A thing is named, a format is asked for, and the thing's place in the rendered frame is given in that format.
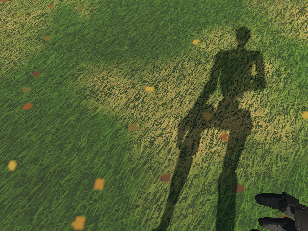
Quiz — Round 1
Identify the robot right hand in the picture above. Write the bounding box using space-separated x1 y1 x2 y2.
250 192 308 231

